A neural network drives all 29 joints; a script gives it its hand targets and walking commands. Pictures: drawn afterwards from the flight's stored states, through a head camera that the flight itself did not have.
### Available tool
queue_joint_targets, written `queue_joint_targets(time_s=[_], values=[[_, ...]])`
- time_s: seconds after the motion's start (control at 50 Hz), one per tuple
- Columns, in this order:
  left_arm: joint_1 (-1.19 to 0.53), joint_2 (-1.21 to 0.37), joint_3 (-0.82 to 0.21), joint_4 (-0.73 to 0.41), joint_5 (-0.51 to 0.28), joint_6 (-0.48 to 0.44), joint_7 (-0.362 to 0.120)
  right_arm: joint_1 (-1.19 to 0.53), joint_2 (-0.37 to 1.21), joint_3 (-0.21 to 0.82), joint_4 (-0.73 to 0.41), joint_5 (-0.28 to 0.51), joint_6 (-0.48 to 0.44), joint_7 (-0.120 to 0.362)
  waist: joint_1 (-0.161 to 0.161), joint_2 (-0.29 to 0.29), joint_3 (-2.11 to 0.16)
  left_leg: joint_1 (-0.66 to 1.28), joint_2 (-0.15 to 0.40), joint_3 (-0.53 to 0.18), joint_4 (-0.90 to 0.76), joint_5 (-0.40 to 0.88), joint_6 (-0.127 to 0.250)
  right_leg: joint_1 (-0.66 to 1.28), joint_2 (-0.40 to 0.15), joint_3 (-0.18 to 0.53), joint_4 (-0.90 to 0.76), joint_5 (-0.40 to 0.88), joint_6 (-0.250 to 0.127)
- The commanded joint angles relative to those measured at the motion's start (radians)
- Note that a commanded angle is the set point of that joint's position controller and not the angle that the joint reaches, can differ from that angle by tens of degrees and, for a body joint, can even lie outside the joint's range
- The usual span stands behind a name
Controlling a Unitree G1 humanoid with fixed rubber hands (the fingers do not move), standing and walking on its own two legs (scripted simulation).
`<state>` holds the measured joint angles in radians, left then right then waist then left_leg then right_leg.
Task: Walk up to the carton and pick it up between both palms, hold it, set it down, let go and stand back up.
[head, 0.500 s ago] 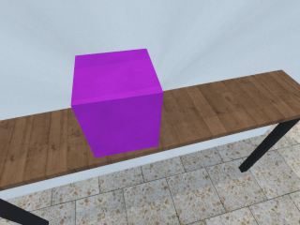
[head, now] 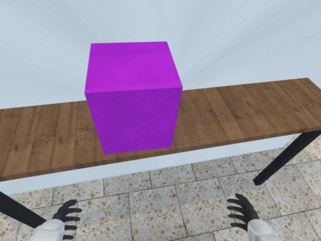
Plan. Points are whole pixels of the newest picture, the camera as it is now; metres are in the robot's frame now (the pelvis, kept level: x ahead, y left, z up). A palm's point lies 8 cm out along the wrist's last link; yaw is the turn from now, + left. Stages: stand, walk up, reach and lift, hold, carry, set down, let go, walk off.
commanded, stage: reach and lift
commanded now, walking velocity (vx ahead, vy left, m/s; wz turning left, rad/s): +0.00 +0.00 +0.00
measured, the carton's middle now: (134, 99) +0.48 +0.05 +0.06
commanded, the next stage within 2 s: none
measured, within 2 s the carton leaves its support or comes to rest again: neither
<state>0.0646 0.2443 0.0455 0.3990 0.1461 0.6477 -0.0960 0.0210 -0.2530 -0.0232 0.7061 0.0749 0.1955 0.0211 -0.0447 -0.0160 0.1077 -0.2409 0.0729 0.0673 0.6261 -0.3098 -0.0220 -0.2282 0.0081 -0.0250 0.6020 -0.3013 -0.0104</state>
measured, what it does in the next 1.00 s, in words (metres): stands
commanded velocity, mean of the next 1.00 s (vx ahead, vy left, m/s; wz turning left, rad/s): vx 0.00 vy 0.00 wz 0.00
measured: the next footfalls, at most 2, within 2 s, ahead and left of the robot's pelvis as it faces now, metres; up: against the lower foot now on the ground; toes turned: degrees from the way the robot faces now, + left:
none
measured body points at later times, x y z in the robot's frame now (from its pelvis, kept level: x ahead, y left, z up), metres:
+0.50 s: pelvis +0.03 +0.00 +0.02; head +0.04 +0.01 +0.47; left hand +0.20 +0.24 -0.06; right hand +0.16 -0.23 -0.07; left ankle +0.02 +0.13 -0.73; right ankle +0.02 -0.11 -0.73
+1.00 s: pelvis +0.03 +0.01 +0.02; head +0.02 +0.02 +0.47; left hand +0.20 +0.23 -0.02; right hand +0.19 -0.21 -0.02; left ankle +0.02 +0.13 -0.73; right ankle +0.02 -0.11 -0.73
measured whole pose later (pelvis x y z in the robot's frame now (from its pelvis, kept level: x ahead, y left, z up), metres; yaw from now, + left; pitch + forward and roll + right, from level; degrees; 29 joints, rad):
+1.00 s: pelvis +0.03 +0.01 +0.02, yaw -1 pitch -4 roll +0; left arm 0.31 0.20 -0.01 0.24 -0.06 0.12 0.04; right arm 0.36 -0.15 -0.03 0.33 0.07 -0.07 0.01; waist 0.03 -0.01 0.05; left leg -0.03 0.04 0.09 0.28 -0.17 -0.01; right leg -0.03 -0.01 0.00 0.27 -0.16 0.01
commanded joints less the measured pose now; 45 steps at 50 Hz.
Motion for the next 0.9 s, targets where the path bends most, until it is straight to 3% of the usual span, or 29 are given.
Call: queue_joint_targets(time_s=[0.0,0.06,0.18,0.28,0.5,0.74,0.88], values=[[-0.125,0.150,0.037,-0.142,-0.016,-0.079,0.029,-0.013,-0.046,-0.048,-0.155,-0.044,-0.023,0.004,-0.001,0.043,-0.067,0.085,-0.040,0.059,-0.134,-0.053,0.007,-0.106,0.003,-0.035,-0.171,0.014,-0.015],[-0.140,0.155,0.027,-0.179,-0.052,-0.132,0.048,0.008,-0.023,-0.071,-0.208,-0.066,-0.059,0.008,0.000,0.070,-0.154,0.083,-0.036,0.062,-0.150,-0.027,0.003,-0.043,0.005,-0.037,-0.160,0.067,-0.011],[-0.029,0.156,0.024,-0.139,-0.109,-0.212,0.061,0.108,0.005,-0.071,-0.256,-0.093,-0.136,-0.019,-0.002,0.006,-0.193,0.177,-0.050,0.062,-0.186,0.143,-0.001,0.026,0.003,-0.030,-0.208,0.236,0.010],[0.064,0.134,0.038,-0.077,-0.126,-0.283,0.059,0.168,0.003,-0.039,-0.260,-0.083,-0.193,-0.033,0.032,-0.020,-0.172,0.236,-0.076,0.054,-0.226,0.283,-0.012,0.090,0.013,-0.025,-0.250,0.361,0.021],[0.071,0.080,0.027,-0.137,-0.124,-0.416,0.094,0.228,0.016,-0.025,-0.288,-0.047,-0.273,-0.017,0.046,0.049,-0.122,0.287,-0.077,0.047,-0.300,0.314,-0.022,0.097,0.015,-0.002,-0.329,0.274,0.000],[0.163,0.036,-0.008,-0.241,-0.165,-0.520,0.120,0.286,0.003,-0.044,-0.402,-0.024,-0.321,-0.009,0.058,0.040,-0.136,0.309,-0.073,0.023,-0.322,0.416,-0.035,0.117,0.025,0.005,-0.368,0.285,-0.011],[0.173,0.033,-0.018,-0.295,-0.201,-0.556,0.135,0.290,0.017,-0.036,-0.492,0.000,-0.310,-0.010,0.074,0.010,-0.101,0.270,-0.075,0.020,-0.355,0.356,-0.023,0.124,0.023,0.017,-0.385,0.218,-0.011]])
